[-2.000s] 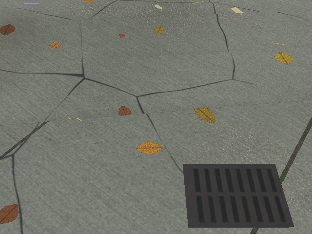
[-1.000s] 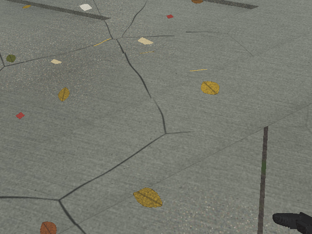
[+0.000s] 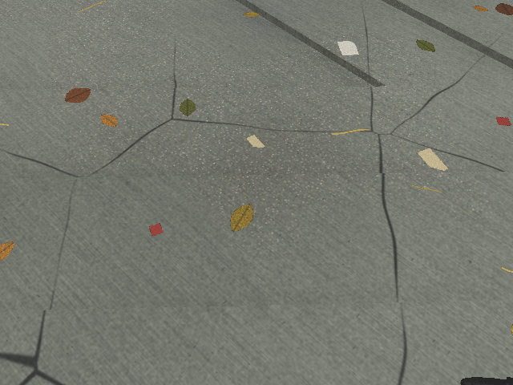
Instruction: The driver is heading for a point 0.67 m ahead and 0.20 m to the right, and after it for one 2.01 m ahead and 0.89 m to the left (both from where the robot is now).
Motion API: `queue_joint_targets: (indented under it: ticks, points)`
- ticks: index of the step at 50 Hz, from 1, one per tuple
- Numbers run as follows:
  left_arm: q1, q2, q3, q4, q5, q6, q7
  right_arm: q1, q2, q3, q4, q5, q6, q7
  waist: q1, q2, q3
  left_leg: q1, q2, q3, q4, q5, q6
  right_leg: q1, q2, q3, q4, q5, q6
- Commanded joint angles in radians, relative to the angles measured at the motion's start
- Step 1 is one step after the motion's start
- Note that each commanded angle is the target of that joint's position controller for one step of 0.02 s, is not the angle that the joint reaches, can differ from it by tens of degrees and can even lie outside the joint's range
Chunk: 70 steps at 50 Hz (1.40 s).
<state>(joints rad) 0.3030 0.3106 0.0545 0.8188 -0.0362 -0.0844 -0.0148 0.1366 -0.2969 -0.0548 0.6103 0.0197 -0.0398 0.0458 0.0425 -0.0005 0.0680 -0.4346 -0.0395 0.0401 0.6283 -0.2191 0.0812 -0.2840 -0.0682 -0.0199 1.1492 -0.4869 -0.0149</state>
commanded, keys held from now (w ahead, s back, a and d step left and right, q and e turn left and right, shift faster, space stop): w+e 0.78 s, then w+q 0.22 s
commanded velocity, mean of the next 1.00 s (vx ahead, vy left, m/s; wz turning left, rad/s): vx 0.50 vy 0.00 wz -0.33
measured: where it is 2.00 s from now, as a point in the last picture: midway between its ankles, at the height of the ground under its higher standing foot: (342, 200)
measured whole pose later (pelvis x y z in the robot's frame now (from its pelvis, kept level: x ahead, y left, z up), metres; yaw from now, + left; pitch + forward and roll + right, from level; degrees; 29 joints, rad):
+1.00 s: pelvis +0.61 -0.11 -0.07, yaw -25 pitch +2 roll +0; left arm 0.34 0.30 0.07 0.78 -0.01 -0.04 0.01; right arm 0.14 -0.29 -0.05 0.70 0.01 -0.12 0.05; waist 0.04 -0.01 0.01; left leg -0.44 -0.06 -0.04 0.56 -0.17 0.04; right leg -0.19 0.10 0.14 1.07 -0.58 -0.04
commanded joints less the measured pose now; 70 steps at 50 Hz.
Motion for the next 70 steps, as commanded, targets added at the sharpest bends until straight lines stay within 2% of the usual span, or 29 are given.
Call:
queue_joint_targets:
  ticks: [1, 6, 12, 17, 20, 22, 23, 24, 25, 26, 27, 30, 32, 35, 38, 42, 45, 47, 48, 49, 50, 51, 52, 53, 56, 58, 60, 64, 70]
  points:
    - [-0.058, 0.138, 0.028, -0.097, 0.005, -0.02, 0.004, 0.133, -0.11, -0.034, -0.01, -0.01, -0.027, -0.003, -0.079, 0.046, -0.142, 0.412, 0.303, -0.371, -0.337, 0.222, 0.191, -0.398, -0.074, 0.088, 0.062, 0.125, -0.017]
    - [-0.036, 0.064, 0.015, -0.078, 0.009, 0.032, 0.008, 0.1, -0.109, -0.04, 0.04, -0.03, -0.068, -0.018, -0.033, 0.037, -0.071, 0.288, 0.26, -0.149, -0.465, 0.357, 0.165, -0.351, -0.073, 0.119, -0.112, 0.321, 0.019]
    - [-0.183, 0.026, 0.005, -0.111, 0.016, 0.0, -0.023, 0.117, -0.114, -0.04, 0.094, -0.021, -0.08, -0.045, -0.092, 0.037, -0.008, 0.269, 0.196, 0.062, -0.479, 0.254, 0.076, -0.28, -0.011, 0.064, -0.52, 0.789, 0.013]
    - [-0.276, 0.027, -0.002, -0.17, 0.015, 0.009, -0.053, 0.19, -0.132, -0.053, 0.153, -0.003, -0.053, -0.048, -0.124, 0.019, 0.041, 0.489, 0.287, 0.055, -0.371, 0.263, 0.073, -0.404, -0.009, 0.084, -0.651, 0.688, -0.033]
    - [-0.289, 0.036, 0.001, -0.196, 0.02, 0.013, -0.071, 0.196, -0.16, -0.063, 0.161, 0.001, -0.021, -0.062, -0.11, 0.016, 0.032, 0.575, 0.314, 0.062, -0.253, 0.498, 0.054, -0.408, 0.021, 0.024, -0.671, 0.51, -0.056]
    - [-0.171, 0.076, 0.023, -0.182, 0.021, 0.021, -0.065, 0.174, -0.19, -0.069, 0.157, -0.001, -0.011, -0.069, -0.04, 0.043, -0.059, 0.543, 0.304, 0.078, -0.065, 0.754, 0.034, -0.207, 0.07, -0.028, -0.633, 0.41, -0.095]
    - [-0.029, 0.115, 0.047, -0.147, 0.017, 0.026, -0.05, 0.143, -0.177, -0.064, 0.158, 0.0, -0.016, -0.067, 0.04, 0.03, -0.122, 0.439, 0.271, 0.097, 0.124, 0.744, 0.008, 0.006, 0.087, -0.025, -0.654, 0.471, -0.133]
    - [0.098, 0.18, 0.079, -0.113, 0.023, 0.038, -0.028, 0.134, -0.133, -0.051, 0.146, -0.004, -0.033, -0.065, 0.107, -0.102, -0.184, 0.21, 0.16, 0.149, 0.473, 0.501, -0.046, 0.285, 0.031, 0.066, -0.654, 0.689, -0.201]
    - [0.094, 0.26, 0.074, -0.125, 0.033, 0.038, -0.016, 0.261, -0.013, -0.013, 0.102, -0.048, -0.066, -0.042, -0.016, -0.346, -0.275, -0.231, 0.003, 0.059, 0.875, -0.445, -0.117, 0.652, -0.194, 0.445, -0.555, 1.037, -0.36]
    - [0.163, 0.224, 0.075, -0.147, 0.024, 0.036, -0.024, 0.232, -0.107, -0.012, 0.074, -0.009, -0.091, -0.031, 0.069, -0.179, -0.484, -0.318, -0.007, -0.125, 0.919, -0.441, -0.114, 0.759, -0.28, 0.68, -0.684, 0.67, -0.47]
    - [0.108, 0.176, 0.068, -0.154, 0.014, 0.029, -0.024, 0.108, -0.155, -0.03, 0.044, 0.028, -0.102, -0.033, 0.076, -0.065, -0.332, -0.385, 0.058, -0.144, 0.77, -0.298, -0.086, 0.642, -0.223, 0.581, -0.783, 0.476, -0.403]
    - [-0.064, 0.111, 0.045, -0.186, 0.02, 0.022, -0.01, 0.081, -0.147, -0.036, 0.046, -0.027, -0.08, -0.052, -0.033, -0.009, -0.121, -0.272, 0.137, -0.145, 0.526, -0.133, -0.119, 0.278, -0.154, 0.474, -0.86, 0.593, -0.338]
    - [-0.083, 0.113, 0.045, -0.187, 0.028, 0.023, 0.0, 0.105, -0.123, -0.033, 0.053, -0.034, -0.064, -0.053, -0.063, -0.023, -0.095, -0.192, 0.143, -0.125, 0.397, -0.11, -0.155, 0.148, -0.114, 0.394, -0.887, 0.681, -0.324]
    - [-0.069, 0.147, 0.056, -0.169, 0.019, 0.031, 0.026, -0.002, -0.063, -0.01, 0.024, -0.042, -0.063, -0.049, -0.03, -0.047, -0.078, -0.097, 0.096, -0.076, 0.136, 0.103, -0.18, 0.025, -0.012, 0.261, -0.876, 0.726, -0.26]
    - [-0.027, 0.145, 0.058, -0.151, 0.018, 0.043, 0.04, -0.056, -0.069, -0.011, 0.022, -0.031, -0.083, -0.034, 0.005, -0.063, -0.105, 0.019, 0.037, -0.069, -0.015, 0.39, -0.163, -0.018, 0.033, 0.246, -0.82, 0.615, -0.201]
    - [0.052, 0.096, 0.047, -0.101, 0.014, 0.042, 0.053, -0.13, -0.074, -0.009, 0.001, -0.017, -0.098, -0.004, 0.043, -0.078, -0.062, -0.044, 0.078, -0.135, -0.181, 0.473, -0.11, 0.128, -0.023, 0.331, -0.713, 0.375, -0.177]
    - [0.055, 0.119, 0.056, -0.092, 0.029, 0.042, 0.046, -0.06, -0.112, -0.024, 0.015, -0.009, -0.095, -0.002, 0.007, -0.097, -0.049, -0.037, 0.087, -0.121, -0.158, 0.282, -0.053, 0.207, -0.079, 0.355, -0.606, 0.545, -0.171]
    - [0.045, 0.091, 0.042, -0.096, 0.031, 0.038, 0.025, 0.11, -0.151, -0.046, 0.066, -0.02, -0.098, -0.006, -0.073, -0.028, -0.158, 0.224, 0.056, -0.083, -0.148, 0.312, 0.002, 0.174, 0.002, 0.27, -0.34, 0.73, -0.136]
    - [0.131, 0.041, 0.021, -0.096, 0.045, 0.031, 0.021, 0.238, -0.205, -0.055, 0.079, -0.031, -0.1, -0.003, -0.085, 0.144, -0.304, 0.53, 0.207, -0.314, -0.061, 0.423, 0.105, -0.034, 0.08, 0.203, -0.015, 0.44, -0.085]
    - [0.251, 0.022, 0.009, -0.073, 0.043, 0.022, 0.019, 0.305, -0.219, -0.059, 0.102, -0.006, -0.083, 0.003, -0.065, 0.377, -0.384, 0.738, 0.371, -0.703, -0.177, 0.306, 0.262, -0.29, 0.201, 0.101, 0.29, -0.135, 0.002]
    - [0.188, 0.087, 0.014, -0.107, 0.014, 0.012, 0.02, 0.327, -0.194, -0.054, 0.115, 0.03, -0.07, 0.009, -0.095, 0.269, -0.336, 0.773, 0.399, -0.895, -0.29, -0.099, 0.28, -0.486, 0.146, 0.147, 0.337, -0.107, 0.004]
    - [-0.001, 0.121, 0.02, -0.15, 0.005, 0.006, 0.023, 0.265, -0.142, -0.041, 0.089, 0.017, -0.059, 0.003, -0.132, 0.109, -0.196, 0.659, 0.359, -0.813, -0.323, -0.188, 0.229, -0.542, 0.103, 0.144, 0.324, -0.028, -0.002]
    - [-0.109, 0.111, 0.018, -0.188, 0.016, -0.003, 0.026, 0.203, -0.143, -0.036, 0.075, -0.005, -0.054, 0.0, -0.119, 0.025, -0.09, 0.516, 0.319, -0.732, -0.342, -0.11, 0.201, -0.551, 0.08, 0.127, 0.257, 0.039, -0.004]
    - [-0.132, 0.1, 0.019, -0.2, 0.04, -0.008, 0.032, 0.165, -0.135, -0.03, 0.063, -0.018, -0.056, -0.003, -0.092, 0.014, -0.069, 0.428, 0.287, -0.669, -0.341, 0.011, 0.192, -0.514, 0.047, 0.129, 0.175, 0.084, -0.002]
    - [-0.085, 0.048, 0.011, -0.206, 0.065, -0.011, 0.032, 0.164, -0.11, -0.023, 0.068, -0.017, -0.05, -0.016, -0.044, 0.103, -0.103, 0.34, 0.205, -0.533, -0.344, 0.269, 0.183, -0.419, 0.022, 0.1, 0.011, 0.063, 0.016]
    - [-0.096, 0.037, 0.005, -0.216, 0.064, -0.01, 0.032, 0.196, -0.128, -0.03, 0.077, -0.013, -0.047, -0.027, -0.043, 0.076, -0.119, 0.313, 0.21, -0.499, -0.34, 0.39, 0.201, -0.436, 0.02, 0.078, -0.027, 0.11, 0.03]
    - [-0.168, 0.045, 0.005, -0.232, 0.061, -0.016, 0.032, 0.221, -0.126, -0.031, 0.089, 0.0, -0.04, -0.047, -0.056, 0.055, -0.097, 0.29, 0.18, -0.45, -0.352, 0.426, 0.182, -0.449, 0.017, 0.093, -0.174, 0.299, 0.055]
    - [-0.345, -0.018, -0.014, -0.265, 0.045, -0.028, 0.014, 0.286, -0.121, -0.031, 0.128, 0.002, -0.005, -0.074, -0.121, 0.095, -0.07, 0.135, 0.085, -0.367, -0.364, 0.304, 0.103, -0.163, 0.121, 0.044, -0.558, 0.614, 0.094]
    - [-0.257, 0.08, 0.036, -0.247, 0.021, -0.041, 0.018, 0.264, -0.108, -0.041, 0.124, 0.01, 0.009, -0.075, -0.044, 0.141, -0.092, 0.285, 0.127, -0.518, -0.202, 0.246, 0.066, 0.01, 0.097, 0.107, -0.738, 0.454, 0.019]
Velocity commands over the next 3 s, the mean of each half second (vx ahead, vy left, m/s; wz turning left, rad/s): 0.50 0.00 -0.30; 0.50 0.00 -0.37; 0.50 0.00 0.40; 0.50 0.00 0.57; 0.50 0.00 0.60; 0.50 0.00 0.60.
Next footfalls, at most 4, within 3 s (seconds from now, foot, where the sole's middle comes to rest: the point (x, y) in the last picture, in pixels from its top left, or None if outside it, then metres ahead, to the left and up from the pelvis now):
0.48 right None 0.40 -0.16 -0.80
0.94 left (301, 280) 0.76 -0.08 -0.84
1.42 right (387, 232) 0.95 -0.36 -0.84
1.94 left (299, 163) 1.24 -0.08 -0.85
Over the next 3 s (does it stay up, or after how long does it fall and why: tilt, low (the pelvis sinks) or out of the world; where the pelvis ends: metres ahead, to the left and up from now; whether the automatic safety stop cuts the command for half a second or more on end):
stays up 1.61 0.04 -0.11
